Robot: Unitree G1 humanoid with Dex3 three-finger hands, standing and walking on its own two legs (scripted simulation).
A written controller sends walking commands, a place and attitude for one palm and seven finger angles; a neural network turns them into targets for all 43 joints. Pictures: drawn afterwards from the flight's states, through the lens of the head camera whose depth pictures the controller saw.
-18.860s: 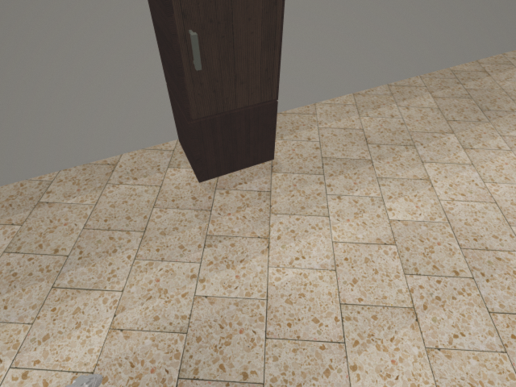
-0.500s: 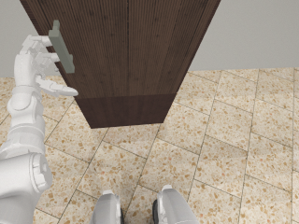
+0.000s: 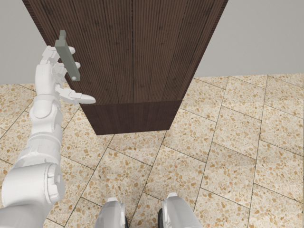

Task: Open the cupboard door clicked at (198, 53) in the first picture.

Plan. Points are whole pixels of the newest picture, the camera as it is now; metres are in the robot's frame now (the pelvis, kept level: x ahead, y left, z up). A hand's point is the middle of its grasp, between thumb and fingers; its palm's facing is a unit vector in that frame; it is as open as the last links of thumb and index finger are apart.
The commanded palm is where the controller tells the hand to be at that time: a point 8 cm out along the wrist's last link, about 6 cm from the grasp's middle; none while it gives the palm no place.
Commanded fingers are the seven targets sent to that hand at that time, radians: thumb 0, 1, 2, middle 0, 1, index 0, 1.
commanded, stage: slide the fingers in behind the handle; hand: left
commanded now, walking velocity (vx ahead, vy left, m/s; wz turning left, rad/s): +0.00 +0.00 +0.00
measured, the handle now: (69, 57) +0.55 +0.19 +0.06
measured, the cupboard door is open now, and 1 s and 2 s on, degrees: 0 2 22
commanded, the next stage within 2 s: close the thumb around the handle in 0.58 s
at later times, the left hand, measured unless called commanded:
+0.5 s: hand (79, 79) +0.48 +0.16 +0.05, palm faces +0.06 -1.00 -0.01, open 14.1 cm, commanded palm +0.46 +0.20 +0.05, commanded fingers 0.00 -0.50 0.30 -0.30 -1.20 -0.30 -1.20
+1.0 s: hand (79, 78) +0.49 +0.16 +0.05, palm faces +0.06 -1.00 +0.00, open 11.1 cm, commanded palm +0.46 +0.20 +0.05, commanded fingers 0.00 0.45 0.71 -0.37 -1.30 -0.37 -1.30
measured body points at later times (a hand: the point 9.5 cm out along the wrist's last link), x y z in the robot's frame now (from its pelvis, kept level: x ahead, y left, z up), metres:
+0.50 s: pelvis +0.00 +0.00 +0.00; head +0.13 +0.02 +0.43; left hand +0.48 +0.22 +0.05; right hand +0.04 -0.27 -0.12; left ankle +0.01 +0.10 -0.64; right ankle +0.02 -0.13 -0.64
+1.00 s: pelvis +0.00 +0.00 +0.00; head +0.13 +0.02 +0.43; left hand +0.48 +0.22 +0.05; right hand +0.02 -0.26 -0.12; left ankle +0.01 +0.10 -0.64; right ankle +0.02 -0.13 -0.64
